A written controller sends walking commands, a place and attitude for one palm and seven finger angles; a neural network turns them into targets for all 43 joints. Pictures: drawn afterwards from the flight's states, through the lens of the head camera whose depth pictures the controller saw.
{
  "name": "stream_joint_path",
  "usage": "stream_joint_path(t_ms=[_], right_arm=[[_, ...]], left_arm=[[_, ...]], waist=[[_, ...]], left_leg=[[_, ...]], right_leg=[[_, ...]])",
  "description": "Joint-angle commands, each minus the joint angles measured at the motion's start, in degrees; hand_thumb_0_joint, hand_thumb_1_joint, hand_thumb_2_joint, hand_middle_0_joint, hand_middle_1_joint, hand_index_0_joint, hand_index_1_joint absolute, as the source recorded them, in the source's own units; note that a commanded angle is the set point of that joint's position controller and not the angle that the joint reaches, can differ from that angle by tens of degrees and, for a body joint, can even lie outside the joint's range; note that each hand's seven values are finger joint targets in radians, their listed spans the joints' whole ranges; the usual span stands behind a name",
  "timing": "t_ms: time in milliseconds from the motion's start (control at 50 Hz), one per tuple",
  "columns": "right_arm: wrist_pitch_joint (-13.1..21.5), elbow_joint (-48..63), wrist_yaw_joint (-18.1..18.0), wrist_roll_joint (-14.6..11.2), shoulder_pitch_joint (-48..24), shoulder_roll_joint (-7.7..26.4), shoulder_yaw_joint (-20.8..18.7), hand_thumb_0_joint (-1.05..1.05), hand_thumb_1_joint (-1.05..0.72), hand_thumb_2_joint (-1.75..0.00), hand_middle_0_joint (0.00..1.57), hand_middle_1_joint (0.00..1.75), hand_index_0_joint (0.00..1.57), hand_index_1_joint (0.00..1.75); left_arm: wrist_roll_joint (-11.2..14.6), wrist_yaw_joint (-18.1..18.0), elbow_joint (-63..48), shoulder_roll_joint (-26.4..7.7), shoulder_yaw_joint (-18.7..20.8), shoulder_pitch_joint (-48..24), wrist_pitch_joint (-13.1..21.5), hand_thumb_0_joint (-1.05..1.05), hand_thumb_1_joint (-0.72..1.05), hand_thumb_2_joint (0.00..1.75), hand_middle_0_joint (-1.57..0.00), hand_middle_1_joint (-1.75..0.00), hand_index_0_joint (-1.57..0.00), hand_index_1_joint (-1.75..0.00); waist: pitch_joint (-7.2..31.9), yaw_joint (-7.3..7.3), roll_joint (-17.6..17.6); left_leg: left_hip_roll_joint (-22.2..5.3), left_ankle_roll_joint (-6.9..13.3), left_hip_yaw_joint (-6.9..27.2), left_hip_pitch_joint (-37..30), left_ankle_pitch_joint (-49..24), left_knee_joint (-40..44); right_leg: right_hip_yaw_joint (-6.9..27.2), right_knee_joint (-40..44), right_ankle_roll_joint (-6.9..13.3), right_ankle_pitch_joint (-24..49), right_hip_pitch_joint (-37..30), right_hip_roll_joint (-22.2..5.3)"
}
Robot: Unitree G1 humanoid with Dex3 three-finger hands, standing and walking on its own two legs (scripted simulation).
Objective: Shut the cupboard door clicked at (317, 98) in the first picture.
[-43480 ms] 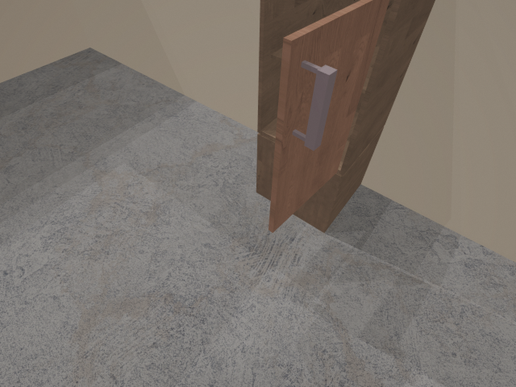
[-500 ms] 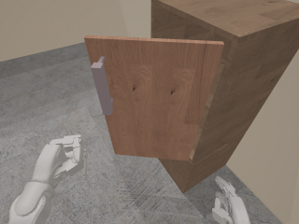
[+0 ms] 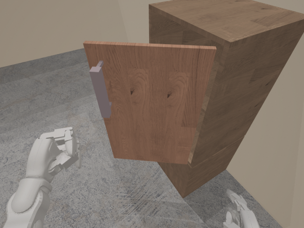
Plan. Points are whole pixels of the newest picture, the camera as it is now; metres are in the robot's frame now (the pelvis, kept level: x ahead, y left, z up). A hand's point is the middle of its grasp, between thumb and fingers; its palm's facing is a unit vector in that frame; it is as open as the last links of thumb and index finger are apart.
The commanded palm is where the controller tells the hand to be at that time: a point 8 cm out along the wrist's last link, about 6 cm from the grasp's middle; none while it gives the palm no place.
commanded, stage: bring the fist close to the handle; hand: left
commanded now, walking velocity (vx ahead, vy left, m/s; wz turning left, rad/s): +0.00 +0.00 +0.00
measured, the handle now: (103, 90) +0.48 +0.21 +0.12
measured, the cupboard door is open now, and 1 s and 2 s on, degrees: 53 53 47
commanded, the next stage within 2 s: push the door shut along its arc in 1.48 s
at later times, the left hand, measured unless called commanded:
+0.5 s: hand (94, 135) +0.30 +0.18 +0.12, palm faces -0.04 -1.00 -0.02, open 3.1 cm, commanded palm +0.27 +0.23 +0.12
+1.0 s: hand (107, 114) +0.37 +0.16 +0.13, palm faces +0.00 -1.00 -0.02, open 3.1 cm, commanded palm +0.35 +0.22 +0.12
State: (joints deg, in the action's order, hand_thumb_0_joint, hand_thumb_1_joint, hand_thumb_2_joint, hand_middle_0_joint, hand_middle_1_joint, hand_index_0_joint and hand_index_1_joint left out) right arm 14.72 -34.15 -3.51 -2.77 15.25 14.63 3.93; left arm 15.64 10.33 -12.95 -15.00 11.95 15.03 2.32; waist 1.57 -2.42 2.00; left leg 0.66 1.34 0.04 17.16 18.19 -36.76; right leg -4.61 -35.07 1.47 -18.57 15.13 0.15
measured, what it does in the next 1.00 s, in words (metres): stands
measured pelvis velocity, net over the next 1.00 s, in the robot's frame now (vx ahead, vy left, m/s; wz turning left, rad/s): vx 0.01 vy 0.01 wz -0.02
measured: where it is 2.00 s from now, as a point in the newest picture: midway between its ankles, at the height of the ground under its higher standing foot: outside the picture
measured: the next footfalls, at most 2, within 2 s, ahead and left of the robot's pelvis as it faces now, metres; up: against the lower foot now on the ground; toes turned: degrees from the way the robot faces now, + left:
none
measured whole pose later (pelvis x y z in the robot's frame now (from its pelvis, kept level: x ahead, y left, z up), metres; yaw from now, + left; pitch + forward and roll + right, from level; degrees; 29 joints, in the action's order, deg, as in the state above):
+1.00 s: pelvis +0.01 +0.01 +0.00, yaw -1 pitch +2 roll +0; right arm 9.8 -36.1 -3.6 -2.8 13.1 14.1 3.6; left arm 11.7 6.9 14.4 -13.9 9.1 -15.1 -0.4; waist 1.2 -0.2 1.6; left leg 1.1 1.8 -1.3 19.2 18.3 -35.8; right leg -3.2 -35.4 1.0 -19.0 18.2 -0.3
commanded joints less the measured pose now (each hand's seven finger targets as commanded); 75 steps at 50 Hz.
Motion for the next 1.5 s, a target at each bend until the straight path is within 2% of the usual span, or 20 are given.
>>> stream_joint_path(t_ms=[0,60,140,220,320,420,500,580,720,800,840,900,940,1000,1060,1160,1260,1340,1380,1480], right_arm=[[3.7,9.4,-1.1,-0.7,-6.5,6.5,-3.0,0.0,-0.9,-0.9,0.2,0.3,0.2,0.3],[3.4,10.4,-1.6,-0.5,-7.8,6.3,-2.9,0.0,-0.9,-0.9,0.2,0.3,0.2,0.3],[3.5,9.3,-2.0,-0.1,-8.1,5.8,-2.9,0.0,-0.9,-0.9,0.2,0.3,0.2,0.3],[4.2,7.6,-1.9,-0.2,-7.5,5.9,-2.8,0.0,-0.9,-0.9,0.2,0.3,0.2,0.3],[4.0,7.1,-2.2,-0.9,-6.8,6.6,-3.0,0.0,-0.9,-0.9,0.2,0.3,0.2,0.3],[3.1,8.0,-2.3,-1.0,-7.1,7.0,-3.2,0.0,-0.9,-0.9,0.2,0.3,0.2,0.3],[2.3,8.0,-1.7,-0.2,-7.0,6.7,-3.2,0.0,-0.9,-0.9,0.2,0.3,0.2,0.3],[1.9,7.9,-0.9,-0.1,-6.4,6.2,-3.4,0.0,-0.9,-0.9,0.2,0.3,0.2,0.3],[0.5,7.4,-0.8,-0.7,-5.5,7.0,-3.8,0.0,-0.9,-0.9,0.2,0.3,0.2,0.3],[-0.8,6.6,-1.3,-0.6,-5.4,7.3,-3.8,0.0,-0.9,-0.9,0.2,0.3,0.2,0.3],[-1.1,6.9,-1.2,-0.6,-6.0,6.8,-3.6,0.0,-0.9,-0.9,0.2,0.3,0.2,0.3],[-1.7,5.9,-1.1,0.0,-5.1,7.1,-3.7,0.0,-0.9,-0.9,0.2,0.3,0.2,0.3],[-2.0,6.0,-0.7,-0.1,-5.3,6.5,-3.6,0.0,-0.9,-0.9,0.2,0.3,0.2,0.3],[-3.3,4.8,-0.7,-0.1,-4.1,7.3,-3.8,0.0,-0.9,-0.9,0.2,0.3,0.2,0.3],[-4.5,4.7,-0.7,-0.5,-3.9,7.2,-3.7,0.0,-0.9,-0.9,0.2,0.3,0.2,0.3],[-5.3,6.7,-0.1,-0.3,-3.9,7.1,-4.1,0.0,-0.9,-0.9,0.2,0.3,0.2,0.3],[-5.5,6.6,0.3,-0.3,-3.4,7.2,-4.5,0.0,-0.9,-0.9,0.2,0.3,0.2,0.3],[-5.8,6.3,0.0,-0.5,-3.3,7.5,-4.8,0.0,-0.9,-0.9,0.2,0.3,0.2,0.3],[-5.7,6.4,-0.1,-0.7,-4.0,7.3,-4.6,0.0,-0.9,-0.9,0.2,0.3,0.2,0.3],[-5.6,6.0,-0.8,-0.9,-3.9,7.7,-4.6,0.0,-0.9,-0.9,0.2,0.3,0.2,0.3]], left_arm=[[0.6,2.8,-7.1,-7.3,1.0,-6.2,-0.2,0.0,0.9,0.9,-1.3,-1.5,-1.3,-1.5],[1.8,3.3,-9.4,-8.8,3.7,-7.6,-1.9,0.0,0.9,0.9,-1.3,-1.5,-1.3,-1.5],[2.5,0.7,-9.2,-11.9,8.3,-17.1,1.3,0.0,0.9,0.9,-1.3,-1.5,-1.3,-1.5],[1.7,0.2,-5.8,-11.4,6.6,-23.5,4.7,0.0,0.9,0.9,-1.3,-1.5,-1.3,-1.5],[1.2,4.7,3.1,-9.0,1.6,-25.6,2.0,0.0,0.9,0.9,-1.3,-1.5,-1.3,-1.5],[2.2,4.6,5.9,-10.6,4.5,-28.5,-1.2,0.0,0.9,0.9,-1.3,-1.5,-1.3,-1.5],[1.3,1.0,4.4,-14.5,9.0,-31.7,0.6,0.0,0.9,0.9,-1.3,-1.5,-1.3,-1.5],[-0.5,-0.4,3.6,-11.6,6.0,-34.2,2.9,0.0,0.9,0.9,-1.3,-1.5,-1.3,-1.5],[-0.7,1.4,9.2,-7.4,0.7,-36.5,-0.2,0.0,0.9,0.9,-1.3,-1.5,-1.3,-1.5],[-1.3,-0.6,11.2,-9.4,2.0,-44.0,-0.9,0.0,0.9,0.9,-1.3,-1.5,-1.3,-1.5],[-2.0,-2.0,10.0,-7.8,0.4,-47.8,0.0,0.0,0.9,0.9,-1.3,-1.5,-1.3,-1.5],[-3.2,-4.1,11.6,-10.8,2.7,-51.2,1.7,0.0,0.9,0.9,-1.3,-1.5,-1.3,-1.5],[-3.8,-4.5,13.2,-8.1,0.3,-52.9,2.3,0.0,0.9,0.9,-1.3,-1.5,-1.3,-1.5],[-4.2,-4.6,21.5,-10.5,2.6,-52.5,1.4,0.0,0.9,0.9,-1.3,-1.5,-1.3,-1.5],[-4.1,-4.1,26.6,-7.6,-0.2,-58.5,0.1,0.0,0.9,0.9,-1.3,-1.5,-1.3,-1.5],[-3.3,-3.4,24.5,-10.0,3.3,-54.5,1.9,0.0,0.9,0.9,-1.3,-1.5,-1.3,-1.5],[-3.3,-3.1,22.8,-11.3,4.2,-54.1,5.5,0.0,0.9,0.9,-1.3,-1.5,-1.3,-1.5],[-3.2,-2.6,23.3,-13.0,5.4,-54.0,5.7,0.0,0.9,0.9,-1.3,-1.5,-1.3,-1.5],[-3.1,-2.1,22.2,-11.3,3.2,-55.9,5.4,0.0,0.9,0.9,-1.3,-1.5,-1.3,-1.5],[-2.1,-1.1,24.3,-10.7,2.3,-57.7,4.7,0.0,0.9,0.9,-1.3,-1.5,-1.3,-1.5]], waist=[[1.4,0.65,-0.9],[3.2,-0.27,-3.8],[4.6,0.23,-4.0],[6.1,1.17,2.0],[6.2,1.94,0.1],[8.0,0.51,-4.4],[11.7,-0.7,-2.6],[13.5,0.07,2.5],[10.7,1.83,-1.1],[10.6,2.77,-4.2],[11.8,2.91,-1.0],[15.0,2.55,-1.0],[15.7,2.71,0.9],[14.0,2.64,-1.9],[11.9,3.98,-1.7],[18.6,1.16,-1.2],[17.2,1.63,-1.7],[15.7,2.02,-1.9],[15.1,2.64,1.1],[13.9,3.69,-0.8]], left_leg=[[-0.1,0.6,1.8,-0.1,-3.3,6.9],[0.3,0.7,1.3,0.2,-3.4,6.5],[0.2,0.6,1.4,-0.7,-4.5,5.8],[0.3,0.5,1.2,-2.2,-5.5,5.5],[0.2,0.7,0.9,-1.4,-7.0,4.8],[0.2,0.8,1.2,-0.8,-8.7,5.4],[0.2,0.5,0.8,-2.3,-12.9,5.3],[0.0,0.2,0.4,-5.0,-16.7,5.3],[-0.4,0.5,1.0,-4.2,-15.5,5.2],[-0.6,0.5,1.7,-4.1,-12.4,5.7],[-0.5,0.3,1.8,-5.6,-12.9,5.8],[-0.8,0.1,1.9,-6.7,-15.1,5.4],[-0.8,-0.1,1.8,-7.3,-16.1,5.3],[-0.9,-0.1,1.7,-5.2,-15.8,5.4],[-0.7,-0.1,1.8,-4.1,-13.2,5.8],[-0.5,-0.1,0.8,-5.2,-18.8,5.2],[-0.6,0.2,0.2,-4.4,-18.8,5.1],[-0.5,0.5,-0.2,-3.6,-16.4,5.5],[-0.3,0.4,-0.1,-4.4,-14.5,5.6],[-0.2,0.7,0.4,-4.2,-11.1,5.8]], right_leg=[[2.9,8.0,-0.5,2.8,1.3,-0.1],[4.2,9.1,-1.0,0.4,0.3,-0.8],[4.9,8.9,-1.2,0.3,0.5,-0.8],[4.7,7.5,-0.8,3.4,0.7,-0.7],[5.3,7.3,-1.0,7.6,0.3,-1.2],[4.4,6.6,-1.2,9.5,-0.9,-1.1],[3.9,4.6,-0.9,14.9,-3.1,-0.9],[2.8,2.9,-0.3,19.1,-2.3,-0.4],[2.2,3.9,-0.5,18.2,0.1,-0.1],[2.1,4.4,-0.5,14.0,1.3,0.0],[2.0,4.0,-0.3,13.9,1.7,-0.1],[2.2,3.3,0.0,15.2,0.5,0.0],[2.0,2.9,0.1,16.2,0.9,-0.1],[2.1,3.4,0.1,16.4,0.8,0.1],[2.1,4.0,0.1,14.7,2.7,0.0],[2.6,2.9,0.4,20.9,-2.5,-0.2],[3.0,2.8,0.1,21.9,-2.4,0.1],[3.4,3.6,0.0,20.6,-2.4,0.1],[3.4,4.1,0.1,18.3,-0.8,0.1],[3.5,5.3,-0.1,15.0,0.5,0.1]])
